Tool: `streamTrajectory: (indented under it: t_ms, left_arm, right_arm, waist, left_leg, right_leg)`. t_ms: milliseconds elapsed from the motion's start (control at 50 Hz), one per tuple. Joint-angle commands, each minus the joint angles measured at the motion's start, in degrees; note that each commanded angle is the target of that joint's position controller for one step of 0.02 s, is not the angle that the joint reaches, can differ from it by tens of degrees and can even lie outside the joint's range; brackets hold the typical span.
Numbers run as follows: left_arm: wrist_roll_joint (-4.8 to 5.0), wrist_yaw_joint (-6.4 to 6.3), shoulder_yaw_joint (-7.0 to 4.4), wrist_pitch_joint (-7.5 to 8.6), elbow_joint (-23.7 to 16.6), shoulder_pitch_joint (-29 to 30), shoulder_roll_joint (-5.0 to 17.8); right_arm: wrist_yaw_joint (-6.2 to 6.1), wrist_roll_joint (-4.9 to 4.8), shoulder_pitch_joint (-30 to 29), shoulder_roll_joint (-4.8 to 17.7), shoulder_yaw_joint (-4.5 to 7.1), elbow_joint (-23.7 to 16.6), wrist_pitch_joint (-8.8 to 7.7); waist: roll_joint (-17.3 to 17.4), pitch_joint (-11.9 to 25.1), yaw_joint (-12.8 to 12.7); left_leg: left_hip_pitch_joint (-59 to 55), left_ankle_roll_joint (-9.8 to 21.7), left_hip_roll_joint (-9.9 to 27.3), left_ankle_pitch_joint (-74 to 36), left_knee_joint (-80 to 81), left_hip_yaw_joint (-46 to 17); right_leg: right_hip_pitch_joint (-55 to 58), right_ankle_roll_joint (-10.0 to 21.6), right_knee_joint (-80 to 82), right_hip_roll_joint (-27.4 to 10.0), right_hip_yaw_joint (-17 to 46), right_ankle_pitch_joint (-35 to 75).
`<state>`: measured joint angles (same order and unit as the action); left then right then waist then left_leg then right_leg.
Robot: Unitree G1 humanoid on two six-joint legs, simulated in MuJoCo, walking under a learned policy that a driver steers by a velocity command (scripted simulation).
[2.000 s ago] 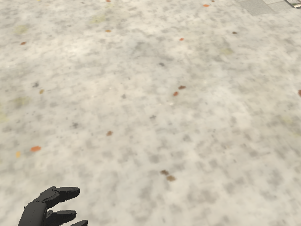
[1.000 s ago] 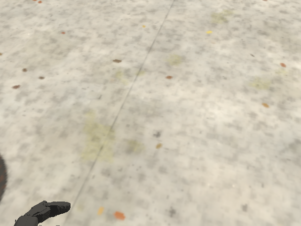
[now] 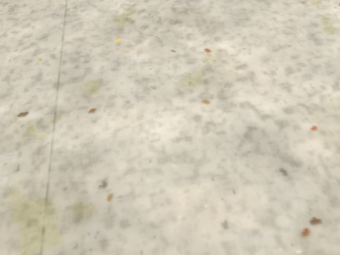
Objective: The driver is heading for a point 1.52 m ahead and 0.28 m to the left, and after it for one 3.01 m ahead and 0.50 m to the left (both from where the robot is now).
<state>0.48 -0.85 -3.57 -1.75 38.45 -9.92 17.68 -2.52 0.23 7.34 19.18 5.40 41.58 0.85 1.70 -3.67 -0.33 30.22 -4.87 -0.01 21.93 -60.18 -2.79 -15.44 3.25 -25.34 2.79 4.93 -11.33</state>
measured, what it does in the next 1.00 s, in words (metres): steps on the spot: left foot, then left foot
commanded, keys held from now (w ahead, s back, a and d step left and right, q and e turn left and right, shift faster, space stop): e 0.06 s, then no key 0.24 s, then q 0.46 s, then w+q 0.24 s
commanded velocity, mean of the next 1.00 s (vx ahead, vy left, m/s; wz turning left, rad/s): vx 0.05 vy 0.00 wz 0.11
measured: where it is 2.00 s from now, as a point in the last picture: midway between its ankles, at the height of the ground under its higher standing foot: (126, 236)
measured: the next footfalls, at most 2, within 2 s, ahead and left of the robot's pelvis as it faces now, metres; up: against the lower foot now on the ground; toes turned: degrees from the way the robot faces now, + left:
left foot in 0.26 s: +0.07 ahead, +0.14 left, +0.00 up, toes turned -10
left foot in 0.90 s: +0.03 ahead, +0.17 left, +0.00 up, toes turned +11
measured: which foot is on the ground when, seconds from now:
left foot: up 0.00-0.24, down 0.26-0.64, up 0.66-0.88, down 0.90-1.00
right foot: down 0.00-0.90, up 0.92-1.00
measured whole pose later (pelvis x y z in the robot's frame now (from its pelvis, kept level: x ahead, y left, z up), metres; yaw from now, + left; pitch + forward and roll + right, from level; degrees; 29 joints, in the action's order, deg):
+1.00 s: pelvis +0.04 +0.09 -0.01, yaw +12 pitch +1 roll -2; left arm 1.2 0.0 -4.4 1.7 42.4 -11.1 18.3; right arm 1.5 -0.6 17.5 16.9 3.0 38.7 -1.0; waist -2.4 -0.4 0.2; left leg 15.2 4.5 -1.7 20.9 -34.5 0.4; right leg -24.7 0.2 -59.5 -2.6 0.8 -26.8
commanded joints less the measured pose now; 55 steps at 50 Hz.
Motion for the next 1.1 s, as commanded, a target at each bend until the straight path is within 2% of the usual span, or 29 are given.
streamTrajectory:
  t_ms: [20, 180, 240, 260, 280, 300, 320, 340, 380, 440, 460, 540, 600, 620, 660, 680, 700, 720, 780, 820, 860, 880, 900, 920, 940, 960, 980, 1020, 1100]
  left_arm:
    - [0.18, -0.93, -2.74, 0.53, -3.8, 0.9, 10.1]
    - [-0.29, -0.23, -2.17, -0.29, -3.5, 1.9, 9.7]
    - [0.39, -0.35, -1.12, -0.46, -2.9, 3.1, 7.6]
    - [-0.45, -0.42, -0.46, -0.11, -2.6, 0.7, 5.7]
    - [-1.09, -0.3, -0.19, 0.43, -2.2, -3.1, 4.4]
    - [-1.26, -0.54, -0.59, 0.64, -2.3, -1.5, 6.1]
    - [-1.46, -0.74, -0.99, 0.59, -1.7, -0.8, 7.3]
    - [-1.73, -0.84, -0.73, 0.51, -1.0, -0.5, 5.6]
    - [-2.25, -0.62, -0.29, 0.35, 0.1, 0.2, 3.8]
    - [-1.47, -0.56, -1.26, 0.31, 0.8, 0.5, 7.2]
    - [-1.45, -0.66, -1.18, 0.44, 0.8, 0.2, 6.2]
    - [-1.28, -1.38, -1.93, 1.07, 1.4, -0.8, 5.9]
    - [-0.9, -1.41, -2.73, 1.15, 1.5, -2.2, 6.4]
    - [-0.96, -1.5, -3.06, 1.02, 1.5, -3.0, 7.2]
    - [-1.47, -1.78, -3.44, 1.08, 1.1, -3.1, 9.0]
    - [-1.72, -2.05, -2.99, 1.5, 0.1, -2.3, 8.2]
    - [-1.68, -2.22, -2.61, 1.89, -0.5, -1.3, 7.8]
    - [-1.06, -2.28, -2.61, 2.1, -0.7, 1.0, 8.0]
    - [-0.37, -2.14, -3.44, 1.48, -0.1, 1.5, 10.4]
    - [0.11, -1.58, -3.66, 1.15, 0.1, 0.4, 11.0]
    - [1.14, -0.64, -3.59, 1.59, 0.5, 0.6, 11.1]
    - [1.23, -0.24, -3.22, 1.89, 0.9, 0.5, 9.9]
    - [0.54, 0.28, -2.34, 2.26, 1.4, -0.9, 6.7]
    - [-1.4, 0.86, -0.96, 2.8, -0.4, 1.3, 2.4]
    - [-0.57, 0.79, -0.93, 4.27, -5.0, 6.8, 3.0]
    - [1.47, 1.03, -1.91, 5.44, -5.2, 8.9, 6.8]
    - [1.73, 1.3, -2.4, 6.24, -4.5, 8.0, 8.3]
    - [-0.61, 1.07, -2.65, 7.11, -2.3, 5.8, 7.9]
    - [-0.91, 1.63, -1.99, 7.47, -1.8, 7.8, 5.0]
  right_arm:
    - [0.01, -0.07, -1.4, 3.5, 0.74, -4.2, -0.97]
    - [1.68, -0.73, -1.1, 3.6, 0.31, -4.3, -1.97]
    - [2.38, -0.18, 2.3, 2.7, -0.01, -3.3, -2.83]
    - [2.17, 0.87, 2.7, 5.3, 0.23, -3.8, -2.99]
    - [1.94, 1.72, 0.0, 9.1, 0.65, -4.5, -2.71]
    - [2.1, 2.28, -0.6, 5.4, -0.42, -4.2, -2.78]
    - [2.37, 1.91, -2.6, 2.4, -1.66, -4.5, -3.14]
    - [2.57, 1.48, -3.4, 1.7, -2.14, -3.9, -3.29]
    - [2.7, -0.03, -2.9, 3.2, -2.01, -3.0, -3.27]
    - [2.91, -0.19, 0.2, 6.7, -1.4, -3.0, -3.12]
    - [2.89, -0.33, -1.2, 7.0, -1.39, -3.5, -2.99]
    - [2.09, -1.39, -1.0, 7.3, -0.76, -5.0, -1.84]
    - [1.8, -1.52, -1.1, 6.3, -0.63, -6.5, -0.88]
    - [1.85, -1.52, -0.9, 5.6, -0.75, -7.0, -0.67]
    - [2.13, -1.36, 0.9, 4.1, -0.92, -7.3, -0.2]
    - [2.3, -1.15, 0.4, 5.7, -0.24, -7.6, 0.01]
    - [2.46, -1.33, 0.4, 6.9, 0.52, -7.6, 0.35]
    - [2.59, -1.66, 1.1, 5.9, 0.44, -7.4, 0.87]
    - [3.42, -1.48, -0.4, 2.8, -1.03, -8.2, 1.43]
    - [4.32, -2.08, -0.5, 3.3, -1.08, -8.9, 1.5]
    - [4.53, -2.07, 3.1, 4.2, -0.48, -7.9, 1.43]
    - [4.31, -1.91, 7.4, 4.5, -0.04, -5.9, 1.32]
    - [3.79, -2.11, 12.9, 6.1, 0.95, -3.7, 1.11]
    - [2.93, -2.18, 18.8, 11.7, 2.43, -3.5, 0.55]
    - [3.77, -0.48, 18.1, 15.9, 2.43, -6.1, -1.73]
    - [4.13, -0.08, 16.0, 11.6, 1.34, -6.3, -3.34]
    - [3.94, -0.41, 13.9, 8.6, 0.36, -6.2, -4.13]
    - [3.04, -0.74, 11.1, 7.2, -0.26, -6.7, -4.21]
    - [1.47, -0.7, 14.5, 7.0, -0.27, -6.0, -4.35]
  waist:
    - [-9.0, 8.2, -0.4]
    - [-10.7, 7.7, -1.6]
    - [-9.0, 7.6, 1.4]
    - [-4.3, 8.7, 0.3]
    - [7.0, 7.9, -4.1]
    - [10.3, 7.6, -2.6]
    - [8.5, 6.8, -2.2]
    - [8.0, 6.8, -2.6]
    - [8.0, 5.6, -2.0]
    - [3.3, 4.7, -0.2]
    - [4.3, 4.5, -1.0]
    - [2.1, 5.1, -0.5]
    - [-2.0, 5.9, -0.4]
    - [-4.9, 5.9, -0.4]
    - [-13.3, 6.0, -0.2]
    - [-13.9, 6.0, -1.1]
    - [-9.7, 5.3, -0.7]
    - [-7.2, 4.5, 0.8]
    - [-8.7, 5.1, -0.9]
    - [-10.4, 6.0, -1.8]
    - [-9.7, 5.9, 0.2]
    - [-8.2, 6.1, 1.9]
    - [-2.8, 6.8, 3.4]
    - [12.3, 5.9, 5.2]
    - [15.4, 5.9, 5.9]
    - [8.5, 2.0, 5.4]
    - [6.8, -1.0, 3.7]
    - [3.9, -1.5, 1.7]
    - [2.8, 0.9, 2.3]
  left_leg:
    - [2.7, -0.8, -0.1, -2.5, 6.9, -2.0]
    - [-9.1, 0.6, -0.7, -1.2, 21.7, -1.1]
    - [-19.3, 3.1, 0.2, -15.0, 39.1, -0.7]
    - [-24.6, 5.2, 6.6, -23.2, 40.5, -6.1]
    - [-25.3, 11.1, 14.2, -33.8, 40.4, -14.8]
    - [-20.2, 18.1, 18.7, -31.5, 42.1, -19.5]
    - [-18.7, 18.5, 17.1, -27.7, 42.6, -18.5]
    - [-19.0, 15.9, 13.8, -23.8, 42.0, -16.0]
    - [-17.8, 10.9, 8.8, -20.5, 40.2, -11.9]
    - [-14.5, 8.7, 5.6, -14.2, 40.2, -10.6]
    - [-14.6, 8.9, 5.7, -13.3, 39.4, -11.4]
    - [-13.8, 11.3, 5.3, -19.6, 35.3, -14.2]
    - [-9.9, 10.0, 2.4, -18.2, 30.3, -12.6]
    - [-7.1, 8.6, 0.5, -15.8, 26.8, -10.1]
    - [-1.1, 5.2, -3.2, 0.5, 14.0, -2.1]
    - [1.6, 4.0, -1.5, 13.0, 2.3, -1.1]
    - [3.1, 3.1, 0.1, 14.6, -5.0, -2.1]
    - [3.3, 2.7, 2.0, 12.3, -3.8, -2.5]
    - [-1.7, 1.9, 3.3, 4.3, 6.7, 2.4]
    - [-8.1, 3.1, 2.4, 2.6, 14.1, 5.3]
    - [-15.2, 5.2, 0.4, -2.2, 23.9, 8.3]
    - [-21.6, 6.3, -1.6, -3.7, 28.0, 9.9]
    - [-29.5, 8.0, -2.1, -2.0, 31.3, 7.5]
    - [-36.8, 13.5, 10.8, 0.2, 38.2, -14.4]
    - [-34.8, 25.2, 21.2, 13.5, 48.8, -42.9]
    - [-32.6, 25.8, 22.2, 18.4, 51.6, -42.0]
    - [-30.2, 23.3, 20.0, 17.3, 51.3, -36.3]
    - [-28.2, 19.4, 14.5, 4.9, 49.9, -26.0]
    - [-28.8, 17.7, 10.3, -13.1, 50.1, -16.7]
  right_leg:
    - [10.2, 9.8, 5.6, -13.1, 14.9, 16.6]
    - [5.5, 9.7, 2.9, -12.9, 20.4, 14.4]
    - [3.1, 5.8, 0.0, -9.7, 19.9, 12.6]
    - [-0.1, 2.4, -3.3, -6.9, 17.0, 4.7]
    - [-4.6, -1.1, -9.4, 0.6, 8.5, -9.5]
    - [-3.4, -3.8, -12.0, 0.6, 5.0, -17.1]
    - [-1.2, -5.4, -13.7, -1.3, 4.6, -17.4]
    - [0.1, -5.9, -9.9, -2.1, 3.9, -13.3]
    - [5.4, -6.2, 0.3, -3.1, 3.9, 0.3]
    - [7.4, -3.8, -2.4, -2.5, 1.5, 1.5]
    - [6.6, -3.4, -2.6, -2.3, 0.7, 0.0]
    - [5.4, -3.7, -4.1, -2.3, -1.0, 1.8]
    - [7.2, -1.6, -2.2, -4.8, 0.7, 2.8]
    - [8.7, 0.3, 0.0, -7.5, 3.3, 3.6]
    - [10.9, 8.4, 5.2, -20.0, 13.9, 13.2]
    - [10.4, 12.8, 6.2, -25.8, 17.7, 20.5]
    - [9.4, 14.0, 6.1, -26.9, 16.8, 24.3]
    - [9.0, 11.9, 5.6, -24.7, 12.4, 22.9]
    - [8.3, 8.1, 6.2, -19.2, 2.1, 17.9]
    - [5.7, 7.3, 8.0, -18.0, -0.7, 3.3]
    - [2.5, 5.9, 6.8, -17.9, -2.2, -9.5]
    - [-1.2, 4.6, 3.3, -16.8, -4.1, -13.8]
    - [-6.6, 2.2, -6.1, -14.2, -8.2, -17.7]
    - [-21.3, -3.1, -30.1, -8.3, -13.6, -24.6]
    - [-35.3, -4.1, -40.0, -1.2, -3.9, -26.4]
    - [-37.7, -3.0, -43.1, -4.7, 0.3, -22.3]
    - [-37.1, -1.9, -41.0, -6.3, 0.4, -15.7]
    - [-32.7, -2.8, -35.0, -7.9, 0.0, -5.7]
    - [-27.7, -5.6, -24.3, -5.3, -1.8, 6.1]
Velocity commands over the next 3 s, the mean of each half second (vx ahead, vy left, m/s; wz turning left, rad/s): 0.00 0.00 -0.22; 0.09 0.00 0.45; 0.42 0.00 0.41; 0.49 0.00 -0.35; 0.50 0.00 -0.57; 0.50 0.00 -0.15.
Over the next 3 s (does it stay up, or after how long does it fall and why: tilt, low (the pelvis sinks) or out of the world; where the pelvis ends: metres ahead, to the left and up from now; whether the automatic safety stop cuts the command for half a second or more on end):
stays up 1.08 0.27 0.00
